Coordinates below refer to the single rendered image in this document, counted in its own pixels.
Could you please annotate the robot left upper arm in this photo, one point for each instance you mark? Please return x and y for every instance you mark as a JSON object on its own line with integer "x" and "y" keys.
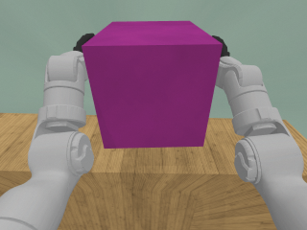
{"x": 57, "y": 161}

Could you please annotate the robot right upper arm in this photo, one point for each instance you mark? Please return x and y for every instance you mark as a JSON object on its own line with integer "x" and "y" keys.
{"x": 273, "y": 164}

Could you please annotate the carton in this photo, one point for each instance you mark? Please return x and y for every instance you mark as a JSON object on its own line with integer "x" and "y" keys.
{"x": 152, "y": 83}

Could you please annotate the left robot forearm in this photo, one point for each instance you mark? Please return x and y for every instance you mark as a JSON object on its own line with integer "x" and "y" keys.
{"x": 64, "y": 84}

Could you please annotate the right robot forearm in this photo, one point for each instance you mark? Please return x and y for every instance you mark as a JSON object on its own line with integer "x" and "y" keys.
{"x": 253, "y": 114}

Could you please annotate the pedestal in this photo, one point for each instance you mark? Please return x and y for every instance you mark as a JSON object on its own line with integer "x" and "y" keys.
{"x": 170, "y": 188}

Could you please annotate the robot right hand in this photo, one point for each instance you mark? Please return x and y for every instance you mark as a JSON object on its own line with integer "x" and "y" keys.
{"x": 224, "y": 52}

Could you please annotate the robot left hand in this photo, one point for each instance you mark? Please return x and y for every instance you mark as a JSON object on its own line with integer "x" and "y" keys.
{"x": 81, "y": 42}

